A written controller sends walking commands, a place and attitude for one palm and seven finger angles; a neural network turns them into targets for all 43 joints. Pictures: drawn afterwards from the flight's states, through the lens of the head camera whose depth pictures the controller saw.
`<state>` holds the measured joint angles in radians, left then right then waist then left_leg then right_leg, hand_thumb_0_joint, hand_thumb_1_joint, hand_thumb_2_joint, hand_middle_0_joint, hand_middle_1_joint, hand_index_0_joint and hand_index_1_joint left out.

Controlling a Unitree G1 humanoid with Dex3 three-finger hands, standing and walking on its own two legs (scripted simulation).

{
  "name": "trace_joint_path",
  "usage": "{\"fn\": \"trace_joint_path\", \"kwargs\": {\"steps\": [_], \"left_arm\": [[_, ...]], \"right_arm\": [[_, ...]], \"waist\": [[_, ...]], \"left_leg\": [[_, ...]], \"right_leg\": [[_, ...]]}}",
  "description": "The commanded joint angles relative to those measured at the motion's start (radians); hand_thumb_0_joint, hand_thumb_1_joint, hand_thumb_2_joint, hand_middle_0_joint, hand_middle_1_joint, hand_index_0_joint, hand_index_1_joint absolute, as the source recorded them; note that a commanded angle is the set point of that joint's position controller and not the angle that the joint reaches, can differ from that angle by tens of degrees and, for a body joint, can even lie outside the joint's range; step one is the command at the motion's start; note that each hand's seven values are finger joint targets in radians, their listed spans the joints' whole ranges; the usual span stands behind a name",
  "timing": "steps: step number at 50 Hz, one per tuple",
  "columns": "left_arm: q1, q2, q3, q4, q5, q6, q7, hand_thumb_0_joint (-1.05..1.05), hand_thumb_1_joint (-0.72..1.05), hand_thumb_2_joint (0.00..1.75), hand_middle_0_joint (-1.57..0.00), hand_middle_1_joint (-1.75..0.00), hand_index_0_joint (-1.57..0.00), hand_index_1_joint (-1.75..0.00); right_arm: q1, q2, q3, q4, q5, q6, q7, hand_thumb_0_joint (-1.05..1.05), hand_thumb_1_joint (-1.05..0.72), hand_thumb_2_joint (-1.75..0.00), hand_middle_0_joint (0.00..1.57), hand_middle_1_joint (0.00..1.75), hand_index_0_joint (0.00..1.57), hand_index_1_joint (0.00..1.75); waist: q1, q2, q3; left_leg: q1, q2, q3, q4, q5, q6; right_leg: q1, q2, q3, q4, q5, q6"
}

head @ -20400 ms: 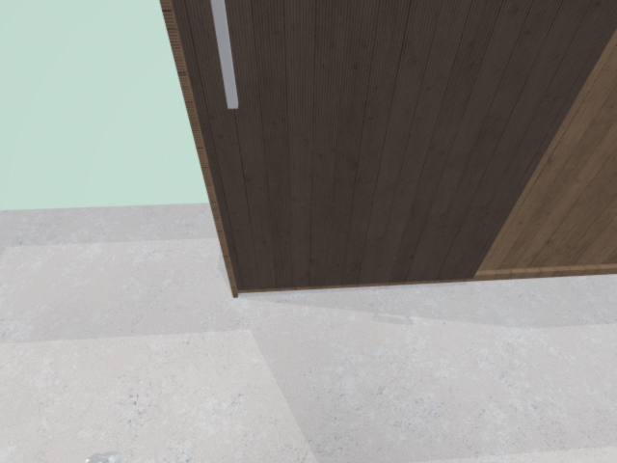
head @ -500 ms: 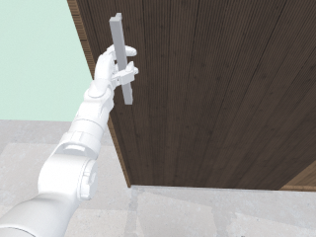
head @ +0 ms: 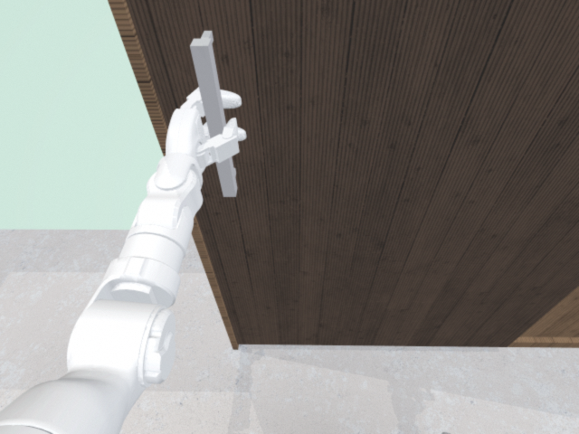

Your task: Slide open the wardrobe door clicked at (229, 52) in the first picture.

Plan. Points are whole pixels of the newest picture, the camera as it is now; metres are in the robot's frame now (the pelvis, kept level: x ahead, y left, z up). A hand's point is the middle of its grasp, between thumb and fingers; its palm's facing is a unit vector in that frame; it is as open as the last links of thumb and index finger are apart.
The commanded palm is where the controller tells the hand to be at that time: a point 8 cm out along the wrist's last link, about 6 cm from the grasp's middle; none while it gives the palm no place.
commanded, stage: grip the handle and tug to test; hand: left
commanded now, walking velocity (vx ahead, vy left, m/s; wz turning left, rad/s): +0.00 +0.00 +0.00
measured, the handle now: (220, 123) +0.50 +0.11 +0.18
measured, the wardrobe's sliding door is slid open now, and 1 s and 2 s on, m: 0.00 0.01 0.05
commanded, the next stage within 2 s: tug the door sideways, standing still in 0.02 s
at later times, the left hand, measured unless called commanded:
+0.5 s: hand (233, 138) +0.46 +0.09 +0.19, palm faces +0.02 -1.00 -0.02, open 5.3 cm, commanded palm +0.44 +0.10 +0.19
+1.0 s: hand (242, 140) +0.46 +0.07 +0.19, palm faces +0.02 -1.00 -0.05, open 5.6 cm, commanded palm +0.44 +0.07 +0.19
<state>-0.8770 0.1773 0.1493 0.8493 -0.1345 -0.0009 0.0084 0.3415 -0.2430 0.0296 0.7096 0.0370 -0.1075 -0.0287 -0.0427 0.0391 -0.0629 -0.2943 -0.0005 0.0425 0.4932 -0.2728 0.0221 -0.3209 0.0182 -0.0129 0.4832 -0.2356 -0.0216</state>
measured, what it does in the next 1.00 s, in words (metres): stands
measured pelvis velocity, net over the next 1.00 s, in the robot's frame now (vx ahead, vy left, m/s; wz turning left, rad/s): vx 0.00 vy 0.00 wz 0.07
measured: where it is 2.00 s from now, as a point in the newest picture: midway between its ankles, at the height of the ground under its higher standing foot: outside the picture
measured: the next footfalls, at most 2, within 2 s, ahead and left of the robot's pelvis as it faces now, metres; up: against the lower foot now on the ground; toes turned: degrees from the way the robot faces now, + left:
right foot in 1.90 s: +0.19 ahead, -0.34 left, +0.00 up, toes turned +4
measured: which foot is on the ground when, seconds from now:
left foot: down 0.00-1.00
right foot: down 0.00-1.00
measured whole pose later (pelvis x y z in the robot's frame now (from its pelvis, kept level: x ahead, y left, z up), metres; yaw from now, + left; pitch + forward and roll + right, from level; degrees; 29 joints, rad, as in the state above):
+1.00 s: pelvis +0.00 +0.00 -0.01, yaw +4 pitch +5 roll +0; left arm -0.99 0.09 -0.03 0.92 -0.17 0.00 0.14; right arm 0.33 -0.23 0.02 0.79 0.01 -0.16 0.01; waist 0.00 0.04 -0.06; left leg -0.35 -0.03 -0.02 0.56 -0.29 0.02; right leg -0.35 -0.02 -0.07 0.55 -0.28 -0.01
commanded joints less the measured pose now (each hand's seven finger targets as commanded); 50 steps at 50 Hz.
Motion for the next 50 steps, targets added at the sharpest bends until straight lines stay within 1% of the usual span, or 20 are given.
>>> {"fn": "trace_joint_path", "kwargs": {"steps": [1,4,6,7,8,11,13,19,20,28,32,34,35,36,37,40,43,45,48,50], "left_arm": [[-0.385,0.084,-0.004,-0.32,-0.014,-0.034,-0.032,0.0,0.9,0.9,-0.45,-1.4,-0.45,-1.4],[-0.342,0.063,-0.015,-0.447,-0.008,-0.006,-0.029,0.0,0.9,0.9,-0.45,-1.4,-0.45,-1.4],[-0.276,0.057,-0.015,-0.484,-0.011,0.018,-0.025,0.0,0.9,0.9,-0.45,-1.4,-0.45,-1.4],[-0.314,0.104,0.018,-0.475,-0.008,0.033,-0.02,0.0,0.9,0.9,-0.45,-1.4,-0.45,-1.4],[-0.369,0.118,0.011,-0.433,0.003,0.052,-0.018,0.0,0.9,0.9,-0.45,-1.4,-0.45,-1.4],[-0.53,0.053,-0.055,-0.409,0.007,0.079,0.002,0.0,0.9,0.9,-0.45,-1.4,-0.45,-1.4],[-0.554,0.011,-0.076,-0.386,0.009,0.083,0.015,0.0,0.9,0.9,-0.45,-1.4,-0.45,-1.4],[-0.625,-0.101,-0.16,-0.35,-0.001,0.042,0.025,0.0,0.9,0.9,-0.45,-1.4,-0.45,-1.4],[-0.621,-0.111,-0.17,-0.334,-0.004,0.032,0.024,0.0,0.9,0.9,-0.45,-1.4,-0.45,-1.4],[-0.694,-0.211,-0.254,-0.273,-0.018,-0.025,0.017,0.0,0.9,0.9,-0.45,-1.4,-0.45,-1.4],[-0.714,-0.257,-0.297,-0.267,-0.019,-0.046,0.024,0.0,0.9,0.9,-0.45,-1.4,-0.45,-1.4],[-0.733,-0.263,-0.304,-0.276,-0.018,-0.056,0.029,0.0,0.9,0.9,-0.45,-1.4,-0.45,-1.4],[-0.724,-0.257,-0.304,-0.26,-0.019,-0.058,0.03,0.0,0.9,0.9,-0.45,-1.4,-0.45,-1.4],[-0.742,-0.256,-0.301,-0.27,-0.023,-0.062,0.031,0.0,0.9,0.9,-0.45,-1.4,-0.45,-1.4],[-0.749,-0.261,-0.306,-0.262,-0.023,-0.065,0.031,0.0,0.9,0.9,-0.45,-1.4,-0.45,-1.4],[-0.737,-0.256,-0.301,-0.238,-0.022,-0.068,0.032,0.0,0.9,0.9,-0.45,-1.4,-0.45,-1.4],[-0.75,-0.272,-0.306,-0.226,-0.024,-0.07,0.034,0.0,0.9,0.9,-0.45,-1.4,-0.45,-1.4],[-0.739,-0.264,-0.298,-0.204,-0.025,-0.075,0.039,0.0,0.9,0.9,-0.45,-1.4,-0.45,-1.4],[-0.76,-0.278,-0.305,-0.212,-0.026,-0.08,0.042,0.0,0.9,0.9,-0.45,-1.4,-0.45,-1.4],[-0.745,-0.273,-0.302,-0.195,-0.022,-0.081,0.047,0.0,0.9,0.9,-0.45,-1.4,-0.45,-1.4]], "right_arm": [[-0.065,-0.119,-0.042,-0.142,0.006,-0.038,-0.004,0.0,-0.9,-0.9,0.2,0.3,0.2,0.3],[-0.079,-0.111,-0.048,-0.154,0.002,-0.03,0.001,0.0,-0.9,-0.9,0.2,0.3,0.2,0.3],[-0.088,-0.11,-0.049,-0.159,0.003,-0.021,0.002,0.0,-0.9,-0.9,0.2,0.3,0.2,0.3],[-0.085,-0.115,-0.048,-0.152,0.001,-0.012,-0.002,0.0,-0.9,-0.9,0.2,0.3,0.2,0.3],[-0.081,-0.117,-0.044,-0.138,0.0,0.002,-0.009,0.0,-0.9,-0.9,0.2,0.3,0.2,0.3],[-0.079,-0.108,-0.041,-0.127,-0.002,0.011,-0.023,0.0,-0.9,-0.9,0.2,0.3,0.2,0.3],[-0.071,-0.099,-0.041,-0.116,-0.007,0.01,-0.023,0.0,-0.9,-0.9,0.2,0.3,0.2,0.3],[-0.058,-0.095,-0.043,-0.092,-0.012,-0.003,-0.009,0.0,-0.9,-0.9,0.2,0.3,0.2,0.3],[-0.055,-0.097,-0.044,-0.094,-0.014,-0.004,-0.008,0.0,-0.9,-0.9,0.2,0.3,0.2,0.3],[-0.054,-0.096,-0.039,-0.075,-0.012,-0.038,0.012,0.0,-0.9,-0.9,0.2,0.3,0.2,0.3],[-0.04,-0.098,-0.041,-0.06,-0.014,-0.055,0.022,0.0,-0.9,-0.9,0.2,0.3,0.2,0.3],[-0.031,-0.1,-0.045,-0.053,-0.018,-0.066,0.027,0.0,-0.9,-0.9,0.2,0.3,0.2,0.3],[-0.027,-0.103,-0.046,-0.051,-0.017,-0.067,0.028,0.0,-0.9,-0.9,0.2,0.3,0.2,0.3],[-0.029,-0.103,-0.044,-0.047,-0.019,-0.071,0.03,0.0,-0.9,-0.9,0.2,0.3,0.2,0.3],[-0.024,-0.103,-0.045,-0.042,-0.019,-0.075,0.031,0.0,-0.9,-0.9,0.2,0.3,0.2,0.3],[-0.019,-0.107,-0.046,-0.035,-0.018,-0.082,0.032,0.0,-0.9,-0.9,0.2,0.3,0.2,0.3],[-0.019,-0.102,-0.043,-0.029,-0.019,-0.092,0.035,0.0,-0.9,-0.9,0.2,0.3,0.2,0.3],[-0.014,-0.108,-0.046,-0.026,-0.019,-0.094,0.036,0.0,-0.9,-0.9,0.2,0.3,0.2,0.3],[-0.018,-0.103,-0.043,-0.027,-0.019,-0.101,0.037,0.0,-0.9,-0.9,0.2,0.3,0.2,0.3],[-0.012,-0.107,-0.044,-0.026,-0.019,-0.099,0.038,0.0,-0.9,-0.9,0.2,0.3,0.2,0.3]], "waist": [[0.028,-0.086,-0.324],[0.04,-0.06,-0.385],[0.047,-0.064,-0.373],[0.039,-0.083,-0.357],[0.015,-0.104,-0.313],[-0.03,-0.086,-0.266],[-0.03,-0.038,-0.306],[-0.053,-0.051,-0.364],[-0.053,-0.075,-0.362],[-0.07,-0.03,-0.343],[-0.078,-0.029,-0.345],[-0.082,-0.041,-0.379],[-0.076,-0.053,-0.371],[-0.082,-0.027,-0.369],[-0.083,-0.051,-0.371],[-0.077,-0.05,-0.357],[-0.077,-0.021,-0.356],[-0.079,-0.079,-0.335],[-0.081,-0.038,-0.342],[-0.076,-0.054,-0.342]], "left_leg": [[0.128,0.007,-0.016,-0.043,0.313,0.016],[0.181,0.011,-0.011,-0.031,0.428,0.01],[0.194,0.017,-0.01,-0.027,0.502,0.008],[0.186,0.014,-0.007,-0.024,0.486,0.011],[0.164,0.011,-0.008,-0.032,0.44,0.013],[0.176,0.006,-0.02,-0.029,0.393,0.019],[0.206,0.003,-0.028,-0.016,0.424,0.012],[0.269,0.007,-0.057,0.008,0.492,-0.003],[0.273,0.009,-0.06,0.01,0.505,-0.001],[0.268,0.01,-0.085,0.014,0.397,-0.01],[0.279,0.018,-0.106,0.022,0.412,-0.018],[0.295,0.02,-0.111,0.031,0.433,-0.021],[0.29,0.021,-0.112,0.032,0.439,-0.02],[0.286,0.015,-0.108,0.034,0.423,-0.019],[0.28,0.016,-0.113,0.035,0.418,-0.02],[0.263,0.017,-0.109,0.03,0.4,-0.021],[0.264,0.015,-0.112,0.035,0.395,-0.028],[0.238,0.016,-0.109,0.029,0.359,-0.022],[0.242,0.012,-0.107,0.033,0.36,-0.024],[0.234,0.014,-0.107,0.033,0.353,-0.023]], "right_leg": [[0.198,-0.001,-0.008,-0.028,0.382,-0.015],[0.232,0.0,-0.008,-0.014,0.472,-0.017],[0.245,-0.002,-0.012,-0.014,0.516,-0.015],[0.242,0.0,-0.009,-0.02,0.53,-0.012],[0.227,-0.001,-0.008,-0.031,0.509,-0.009],[0.164,-0.002,-0.011,-0.047,0.455,-0.003],[0.148,-0.002,-0.012,-0.035,0.456,-0.008],[0.104,0.0,-0.024,-0.013,0.454,-0.009],[0.103,0.0,-0.024,-0.013,0.455,-0.007],[0.029,0.002,-0.031,-0.002,0.343,-0.013],[-0.006,0.004,-0.037,0.01,0.316,-0.012],[-0.011,0.006,-0.038,0.019,0.324,-0.011],[-0.01,0.006,-0.038,0.019,0.323,-0.009],[-0.015,0.006,-0.035,0.018,0.322,-0.01],[-0.014,0.008,-0.039,0.023,0.32,-0.011],[-0.015,0.006,-0.039,0.023,0.308,-0.011],[-0.034,0.008,-0.039,0.03,0.294,-0.014],[-0.026,0.009,-0.042,0.025,0.284,-0.011],[-0.035,0.007,-0.039,0.032,0.288,-0.013],[-0.031,0.007,-0.039,0.033,0.283,-0.012]]}}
